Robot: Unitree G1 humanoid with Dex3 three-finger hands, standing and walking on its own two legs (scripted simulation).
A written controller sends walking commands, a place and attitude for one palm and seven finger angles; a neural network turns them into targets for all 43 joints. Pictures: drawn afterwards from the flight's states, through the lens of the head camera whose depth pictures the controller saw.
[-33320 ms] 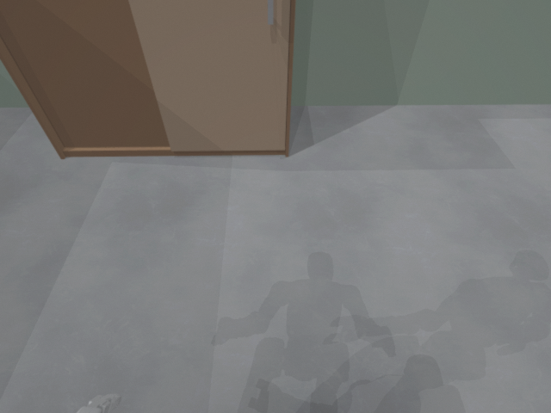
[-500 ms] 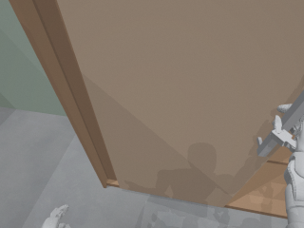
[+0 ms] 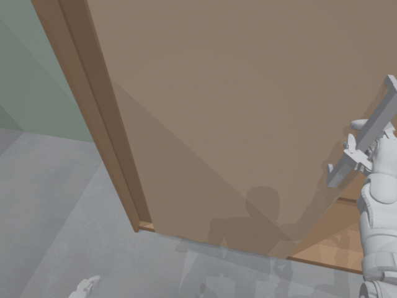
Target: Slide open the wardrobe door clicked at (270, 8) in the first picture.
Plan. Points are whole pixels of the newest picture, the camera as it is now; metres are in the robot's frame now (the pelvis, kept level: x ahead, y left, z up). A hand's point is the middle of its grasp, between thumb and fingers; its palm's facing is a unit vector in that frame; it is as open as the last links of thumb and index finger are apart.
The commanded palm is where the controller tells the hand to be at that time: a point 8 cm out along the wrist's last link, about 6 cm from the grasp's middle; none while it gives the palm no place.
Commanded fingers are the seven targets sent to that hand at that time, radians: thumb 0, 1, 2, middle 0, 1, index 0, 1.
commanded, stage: stop walking and hold the door there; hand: right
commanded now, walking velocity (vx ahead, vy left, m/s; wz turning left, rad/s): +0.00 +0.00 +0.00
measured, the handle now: (356, 139) +0.43 -0.30 +0.11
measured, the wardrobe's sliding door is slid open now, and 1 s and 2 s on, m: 0.52 0.51 0.51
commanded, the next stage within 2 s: loosen the grip on the handle in 1.68 s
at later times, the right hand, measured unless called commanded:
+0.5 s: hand (347, 154) +0.39 -0.27 +0.11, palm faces +0.40 +0.88 -0.27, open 5.5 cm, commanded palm +0.35 -0.32 +0.10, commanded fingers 0.00 -0.90 -0.90 0.45 1.40 0.45 1.40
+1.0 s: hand (347, 159) +0.40 -0.28 +0.09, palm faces +0.24 +0.95 -0.18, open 5.0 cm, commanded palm +0.36 -0.32 +0.10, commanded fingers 0.00 -0.90 -0.90 0.45 1.40 0.45 1.40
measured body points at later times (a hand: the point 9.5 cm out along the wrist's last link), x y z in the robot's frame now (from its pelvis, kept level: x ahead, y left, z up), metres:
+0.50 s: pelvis +0.02 +0.01 +0.00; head +0.02 +0.02 +0.45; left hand +0.14 +0.28 -0.11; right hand +0.37 -0.32 +0.12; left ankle +0.06 +0.13 -0.73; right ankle +0.05 -0.10 -0.73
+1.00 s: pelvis +0.01 -0.06 +0.00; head +0.05 -0.08 +0.44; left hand +0.15 +0.18 -0.12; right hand +0.38 -0.33 +0.10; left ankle +0.05 +0.08 -0.70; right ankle +0.01 -0.19 -0.73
